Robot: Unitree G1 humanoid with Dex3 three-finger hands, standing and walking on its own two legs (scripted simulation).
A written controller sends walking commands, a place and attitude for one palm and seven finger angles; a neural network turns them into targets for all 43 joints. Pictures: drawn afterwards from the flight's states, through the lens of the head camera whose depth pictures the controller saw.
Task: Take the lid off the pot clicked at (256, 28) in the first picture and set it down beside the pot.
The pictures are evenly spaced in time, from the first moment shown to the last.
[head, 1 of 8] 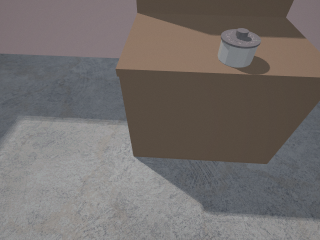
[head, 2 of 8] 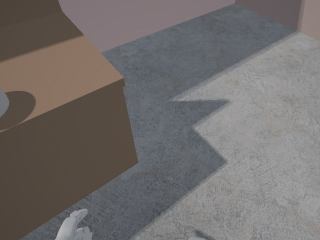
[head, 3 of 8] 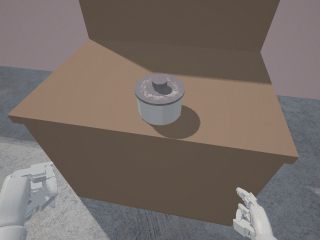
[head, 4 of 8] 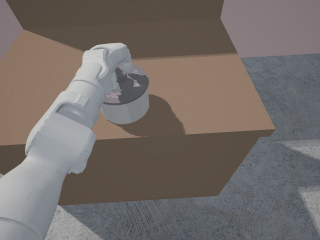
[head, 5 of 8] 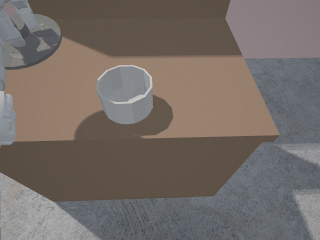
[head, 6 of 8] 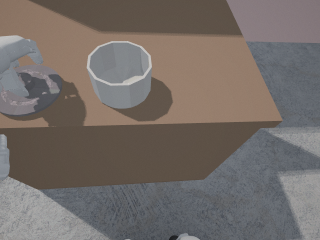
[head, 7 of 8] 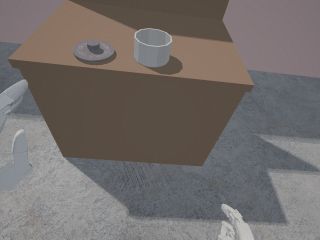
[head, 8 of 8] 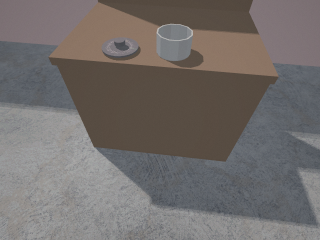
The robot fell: no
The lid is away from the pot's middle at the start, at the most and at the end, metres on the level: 0.00 0.25 0.25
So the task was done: yes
